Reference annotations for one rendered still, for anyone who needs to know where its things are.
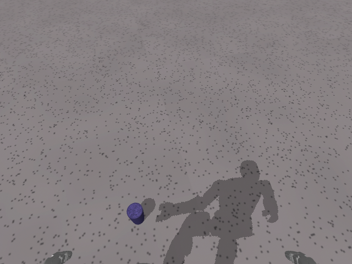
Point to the left robot hand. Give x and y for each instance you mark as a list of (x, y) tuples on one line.
[(59, 258)]

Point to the cup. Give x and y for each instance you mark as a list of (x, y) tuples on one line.
[(135, 213)]

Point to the right robot hand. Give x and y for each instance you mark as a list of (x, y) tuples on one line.
[(298, 258)]

